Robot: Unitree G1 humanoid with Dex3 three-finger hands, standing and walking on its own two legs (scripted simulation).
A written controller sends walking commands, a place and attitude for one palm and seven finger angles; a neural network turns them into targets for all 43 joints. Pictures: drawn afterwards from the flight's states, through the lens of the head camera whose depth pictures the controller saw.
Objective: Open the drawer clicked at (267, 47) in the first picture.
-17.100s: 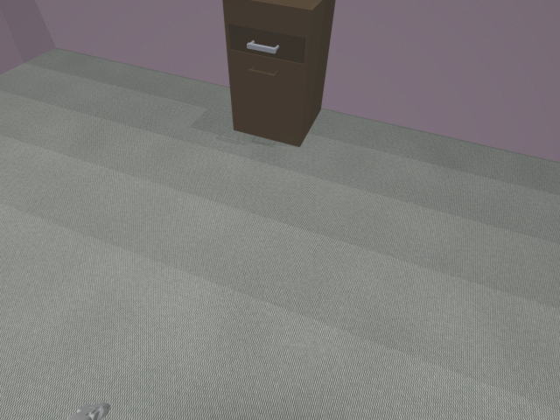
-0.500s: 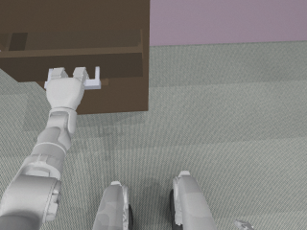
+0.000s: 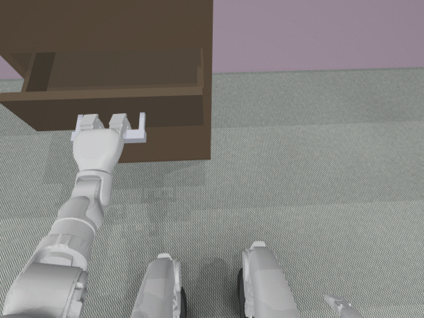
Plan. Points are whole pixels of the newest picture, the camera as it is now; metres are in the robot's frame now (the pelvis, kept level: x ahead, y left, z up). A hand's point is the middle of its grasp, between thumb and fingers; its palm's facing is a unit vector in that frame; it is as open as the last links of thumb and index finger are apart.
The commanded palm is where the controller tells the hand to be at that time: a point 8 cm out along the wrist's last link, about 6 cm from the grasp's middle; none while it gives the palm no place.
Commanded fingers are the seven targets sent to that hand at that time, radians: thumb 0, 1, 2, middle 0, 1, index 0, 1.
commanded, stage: pull the drawer open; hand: left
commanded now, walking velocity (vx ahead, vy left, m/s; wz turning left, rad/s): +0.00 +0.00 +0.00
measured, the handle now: (110, 128) +0.49 +0.20 -0.05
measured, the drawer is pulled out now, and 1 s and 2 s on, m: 0.11 0.19 0.24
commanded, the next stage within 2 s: none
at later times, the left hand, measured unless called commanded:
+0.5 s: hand (109, 170) +0.40 +0.20 -0.07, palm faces -0.04 -0.05 -1.00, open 5.5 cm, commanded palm +0.36 +0.20 -0.02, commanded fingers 0.00 0.90 0.90 -0.40 -1.35 -0.40 -1.35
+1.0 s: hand (107, 191) +0.36 +0.20 -0.07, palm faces -0.04 -0.04 -1.00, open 5.5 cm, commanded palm +0.32 +0.20 -0.02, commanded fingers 0.00 0.90 0.90 -0.40 -1.35 -0.40 -1.35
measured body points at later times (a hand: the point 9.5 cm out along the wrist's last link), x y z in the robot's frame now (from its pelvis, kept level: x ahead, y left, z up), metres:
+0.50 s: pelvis +0.01 +0.00 +0.01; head +0.16 -0.01 +0.43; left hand +0.40 +0.20 -0.02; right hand +0.11 -0.26 -0.14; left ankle +0.01 +0.12 -0.58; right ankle +0.06 -0.13 -0.58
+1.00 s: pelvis +0.01 +0.00 +0.01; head +0.15 -0.02 +0.44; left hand +0.36 +0.20 -0.02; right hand +0.14 -0.26 -0.13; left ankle +0.01 +0.12 -0.58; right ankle +0.06 -0.13 -0.58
